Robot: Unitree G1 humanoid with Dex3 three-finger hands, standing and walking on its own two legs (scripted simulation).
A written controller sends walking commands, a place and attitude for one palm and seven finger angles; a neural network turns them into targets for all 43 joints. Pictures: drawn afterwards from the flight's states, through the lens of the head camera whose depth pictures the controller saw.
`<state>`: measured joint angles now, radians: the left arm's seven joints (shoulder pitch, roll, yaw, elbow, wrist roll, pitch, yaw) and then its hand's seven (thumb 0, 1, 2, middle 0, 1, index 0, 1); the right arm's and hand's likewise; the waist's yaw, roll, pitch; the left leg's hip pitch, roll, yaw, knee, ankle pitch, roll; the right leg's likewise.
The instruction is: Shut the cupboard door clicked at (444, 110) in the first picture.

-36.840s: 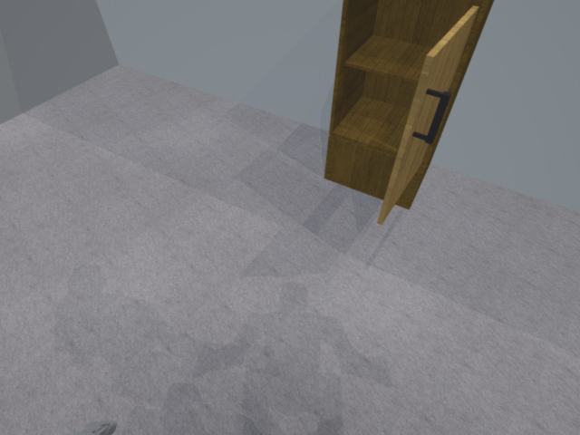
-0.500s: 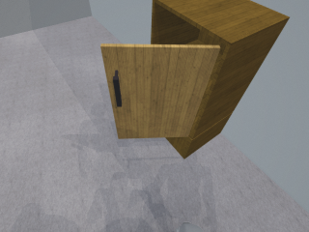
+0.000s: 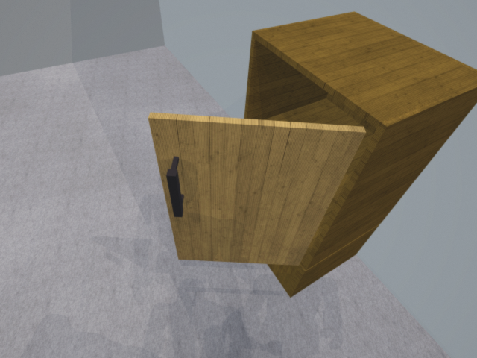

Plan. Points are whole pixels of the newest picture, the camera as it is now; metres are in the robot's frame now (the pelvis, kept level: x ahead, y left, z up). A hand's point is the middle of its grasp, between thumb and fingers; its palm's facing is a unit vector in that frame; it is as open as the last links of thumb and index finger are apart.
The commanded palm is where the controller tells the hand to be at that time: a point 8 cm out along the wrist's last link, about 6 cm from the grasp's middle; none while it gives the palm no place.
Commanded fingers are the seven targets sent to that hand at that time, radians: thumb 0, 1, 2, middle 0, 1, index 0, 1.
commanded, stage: come to a stop and stand still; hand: left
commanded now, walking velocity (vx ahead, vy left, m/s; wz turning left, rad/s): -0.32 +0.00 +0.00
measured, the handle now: (177, 188) +0.46 +0.17 -0.04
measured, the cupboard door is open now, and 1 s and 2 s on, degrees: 57 57 57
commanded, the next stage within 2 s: look again from close up in 1.36 s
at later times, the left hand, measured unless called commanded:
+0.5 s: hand out of the picture +0.02 +0.15 -0.16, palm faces +0.02 -0.97 -0.26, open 7.4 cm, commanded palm none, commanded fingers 0.00 0.90 0.90 -0.20 -0.30 -0.20 -0.30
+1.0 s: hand out of the picture +0.01 +0.19 -0.16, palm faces -0.01 -0.98 -0.22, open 7.3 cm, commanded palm none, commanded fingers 0.00 0.90 0.90 -0.20 -0.30 -0.20 -0.30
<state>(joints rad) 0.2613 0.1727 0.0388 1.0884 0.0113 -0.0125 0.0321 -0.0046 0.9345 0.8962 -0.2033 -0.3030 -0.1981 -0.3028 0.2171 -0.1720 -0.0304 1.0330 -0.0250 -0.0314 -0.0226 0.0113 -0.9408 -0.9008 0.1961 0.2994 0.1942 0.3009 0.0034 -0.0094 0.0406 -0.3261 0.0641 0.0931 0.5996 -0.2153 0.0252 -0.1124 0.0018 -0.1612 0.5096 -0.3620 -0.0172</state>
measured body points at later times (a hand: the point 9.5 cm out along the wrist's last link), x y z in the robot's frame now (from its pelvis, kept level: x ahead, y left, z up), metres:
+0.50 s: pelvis +0.00 -0.04 +0.01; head +0.02 -0.06 +0.46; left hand +0.02 +0.20 -0.14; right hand +0.03 -0.28 -0.16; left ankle -0.02 +0.10 -0.71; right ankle -0.04 -0.12 -0.73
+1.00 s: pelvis -0.02 +0.01 +0.01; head -0.01 +0.01 +0.46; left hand +0.01 +0.25 -0.15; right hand -0.02 -0.21 -0.15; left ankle -0.03 +0.10 -0.73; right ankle -0.04 -0.12 -0.73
